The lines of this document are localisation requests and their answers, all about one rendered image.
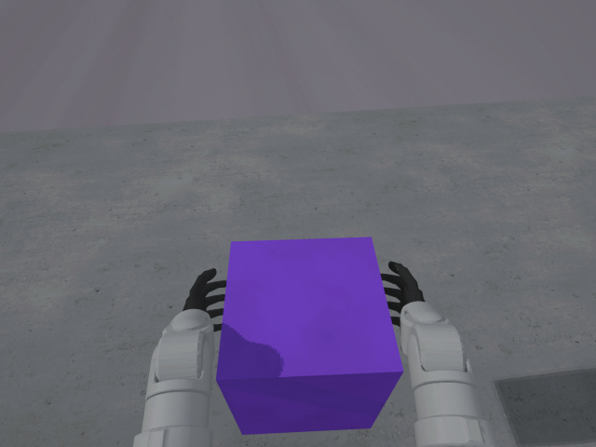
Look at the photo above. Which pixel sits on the left robot hand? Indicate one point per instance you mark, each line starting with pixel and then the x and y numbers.
pixel 197 298

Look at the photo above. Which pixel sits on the right robot forearm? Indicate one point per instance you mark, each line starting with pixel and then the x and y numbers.
pixel 445 392

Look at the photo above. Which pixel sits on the carton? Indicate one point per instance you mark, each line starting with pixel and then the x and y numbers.
pixel 307 341

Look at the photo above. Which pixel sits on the left robot forearm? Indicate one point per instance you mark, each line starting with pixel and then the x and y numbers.
pixel 178 393

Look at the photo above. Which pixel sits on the right robot hand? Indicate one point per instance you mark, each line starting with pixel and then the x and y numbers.
pixel 408 292

